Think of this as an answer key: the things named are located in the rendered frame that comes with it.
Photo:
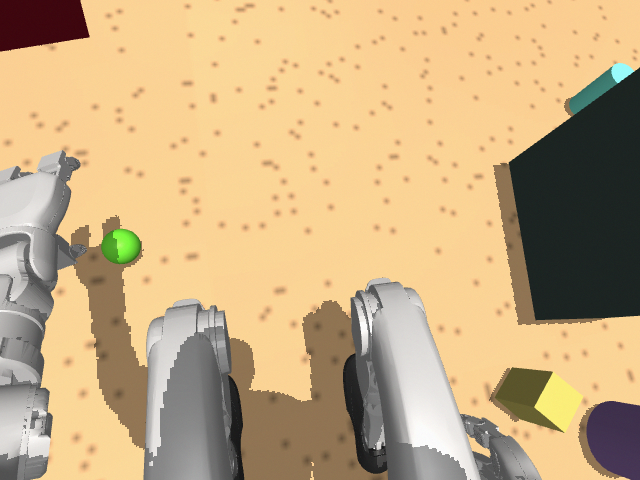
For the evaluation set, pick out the right robot foot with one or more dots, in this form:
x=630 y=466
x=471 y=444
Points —
x=372 y=460

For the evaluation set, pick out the right robot hand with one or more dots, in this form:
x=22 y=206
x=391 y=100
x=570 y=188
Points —
x=508 y=461

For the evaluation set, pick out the left robot arm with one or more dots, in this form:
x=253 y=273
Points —
x=28 y=275

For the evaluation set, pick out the left robot hand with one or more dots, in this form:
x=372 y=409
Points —
x=41 y=200

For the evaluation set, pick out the left robot foot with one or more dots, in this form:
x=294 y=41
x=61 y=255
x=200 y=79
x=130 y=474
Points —
x=236 y=430

